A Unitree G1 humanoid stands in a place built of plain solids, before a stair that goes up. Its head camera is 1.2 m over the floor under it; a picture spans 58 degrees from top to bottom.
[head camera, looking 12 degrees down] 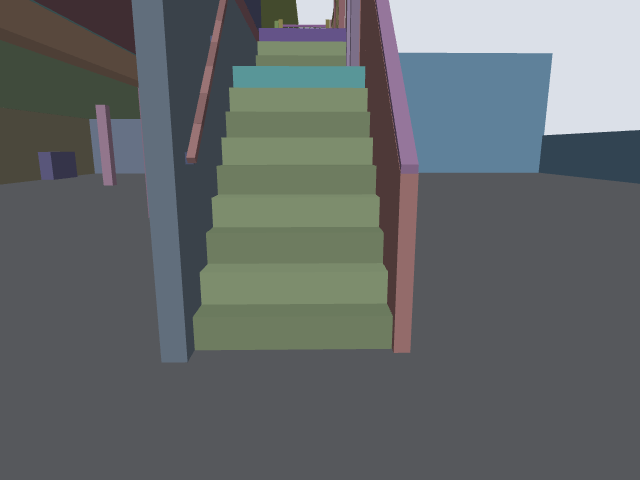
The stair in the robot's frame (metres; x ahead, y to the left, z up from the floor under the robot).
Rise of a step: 0.21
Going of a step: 0.21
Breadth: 1.20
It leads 1 degrees to the left of straight ahead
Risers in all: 9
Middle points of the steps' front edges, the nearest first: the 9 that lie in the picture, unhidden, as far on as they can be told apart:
2.44 0.16 0.21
2.65 0.16 0.43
2.87 0.17 0.64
3.08 0.17 0.85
3.29 0.17 1.07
3.51 0.18 1.28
3.72 0.18 1.50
3.93 0.18 1.71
4.15 0.19 1.92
